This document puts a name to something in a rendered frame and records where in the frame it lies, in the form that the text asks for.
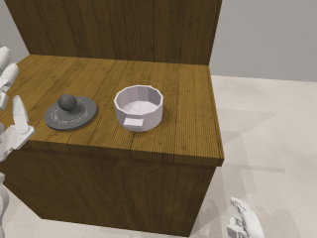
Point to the robot left forearm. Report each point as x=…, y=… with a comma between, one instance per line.
x=4, y=202

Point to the knob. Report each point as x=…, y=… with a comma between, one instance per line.
x=67, y=102

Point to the table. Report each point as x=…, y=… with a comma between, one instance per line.
x=103, y=174

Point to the pot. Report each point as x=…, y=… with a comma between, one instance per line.
x=139, y=107

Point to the lid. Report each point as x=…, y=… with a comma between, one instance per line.
x=62, y=120

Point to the right robot hand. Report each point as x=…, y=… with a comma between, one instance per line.
x=245, y=226

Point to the left robot hand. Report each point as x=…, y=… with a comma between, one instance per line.
x=16, y=135

